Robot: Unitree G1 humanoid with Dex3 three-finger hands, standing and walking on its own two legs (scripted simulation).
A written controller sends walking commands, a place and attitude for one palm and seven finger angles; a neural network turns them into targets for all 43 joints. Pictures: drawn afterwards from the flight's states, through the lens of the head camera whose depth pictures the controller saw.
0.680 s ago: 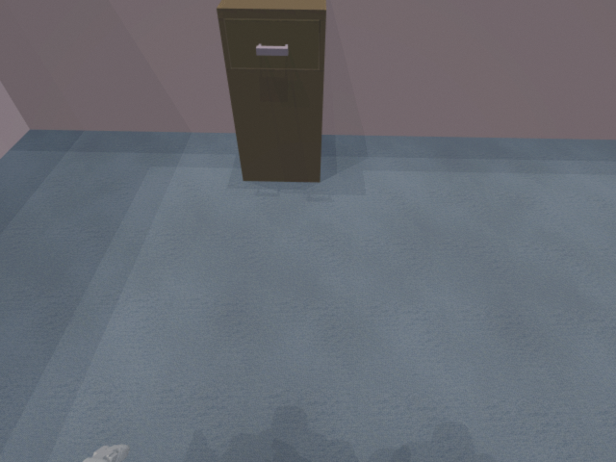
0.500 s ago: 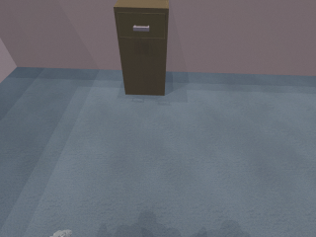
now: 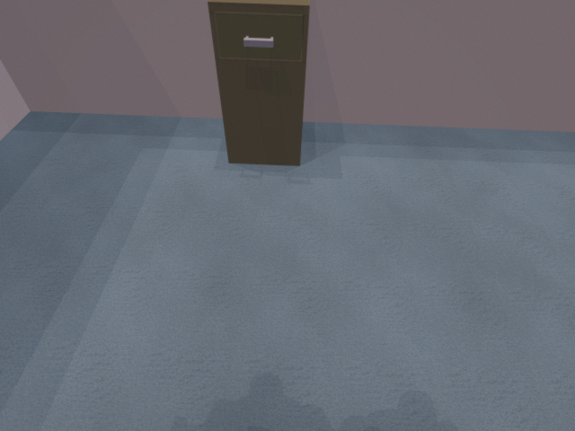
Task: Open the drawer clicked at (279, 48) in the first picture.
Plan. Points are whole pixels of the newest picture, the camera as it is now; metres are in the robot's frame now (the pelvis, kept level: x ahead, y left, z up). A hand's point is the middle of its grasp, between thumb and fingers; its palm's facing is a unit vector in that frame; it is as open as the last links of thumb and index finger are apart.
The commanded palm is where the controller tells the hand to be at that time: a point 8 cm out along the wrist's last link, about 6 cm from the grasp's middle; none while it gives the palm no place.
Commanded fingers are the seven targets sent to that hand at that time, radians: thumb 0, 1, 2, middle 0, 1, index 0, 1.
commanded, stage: stand and wait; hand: left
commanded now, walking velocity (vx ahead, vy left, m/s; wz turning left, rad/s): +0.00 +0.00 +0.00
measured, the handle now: (259, 40) +1.56 +0.21 -0.09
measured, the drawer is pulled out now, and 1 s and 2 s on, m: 0.00 0.00 0.00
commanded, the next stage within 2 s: look at it before walking up in 0.14 s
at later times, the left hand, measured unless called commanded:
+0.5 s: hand out of the picture +0.07 +0.25 -0.15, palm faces -0.02 -0.94 -0.34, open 7.4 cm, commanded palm none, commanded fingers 0.00 0.90 0.90 -0.20 -0.30 -0.20 -0.30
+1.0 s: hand out of the picture +0.06 +0.23 -0.16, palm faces -0.02 -0.95 -0.30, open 7.4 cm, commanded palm none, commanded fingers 0.00 0.90 0.90 -0.20 -0.30 -0.20 -0.30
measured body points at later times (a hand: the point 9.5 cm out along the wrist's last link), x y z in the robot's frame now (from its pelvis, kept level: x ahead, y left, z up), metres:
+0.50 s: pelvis +0.00 +0.00 +0.00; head +0.00 +0.00 +0.45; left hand +0.07 +0.29 -0.13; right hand +0.08 -0.30 -0.13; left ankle +0.01 +0.12 -0.74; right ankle +0.00 -0.12 -0.74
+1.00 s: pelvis +0.01 +0.00 +0.00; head +0.00 +0.00 +0.45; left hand +0.06 +0.28 -0.14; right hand +0.07 -0.29 -0.14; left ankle +0.01 +0.12 -0.74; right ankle +0.00 -0.12 -0.74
